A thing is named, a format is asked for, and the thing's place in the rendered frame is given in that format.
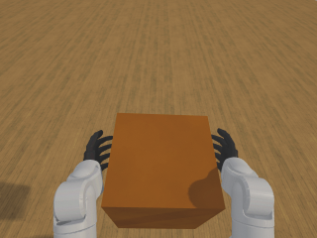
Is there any robot left hand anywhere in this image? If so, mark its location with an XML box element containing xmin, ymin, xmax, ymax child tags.
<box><xmin>83</xmin><ymin>130</ymin><xmax>113</xmax><ymax>171</ymax></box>

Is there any robot right forearm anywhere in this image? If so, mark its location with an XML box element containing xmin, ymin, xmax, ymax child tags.
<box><xmin>221</xmin><ymin>157</ymin><xmax>274</xmax><ymax>238</ymax></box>

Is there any robot left forearm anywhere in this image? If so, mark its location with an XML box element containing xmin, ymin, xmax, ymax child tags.
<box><xmin>53</xmin><ymin>160</ymin><xmax>104</xmax><ymax>238</ymax></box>

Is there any carton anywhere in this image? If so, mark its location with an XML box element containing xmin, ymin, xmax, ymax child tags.
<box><xmin>101</xmin><ymin>113</ymin><xmax>226</xmax><ymax>229</ymax></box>

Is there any robot right hand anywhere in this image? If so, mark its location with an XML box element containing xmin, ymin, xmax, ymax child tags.
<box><xmin>211</xmin><ymin>128</ymin><xmax>239</xmax><ymax>173</ymax></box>

